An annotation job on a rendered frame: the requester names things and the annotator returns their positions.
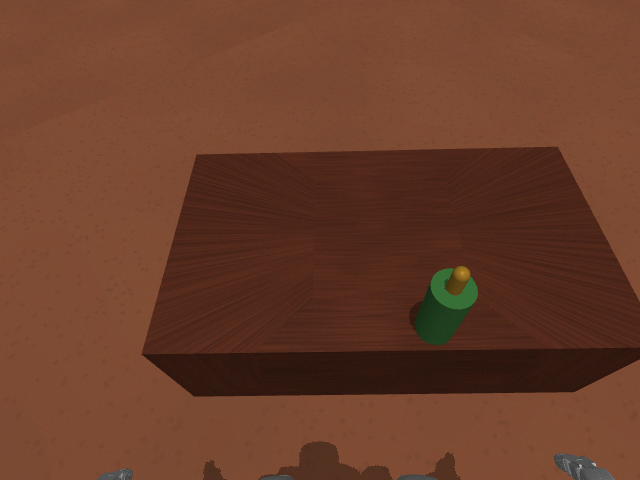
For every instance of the right robot hand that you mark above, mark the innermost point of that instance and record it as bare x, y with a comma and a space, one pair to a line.
581, 468

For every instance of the bottle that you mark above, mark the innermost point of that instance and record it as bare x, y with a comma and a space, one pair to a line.
449, 297

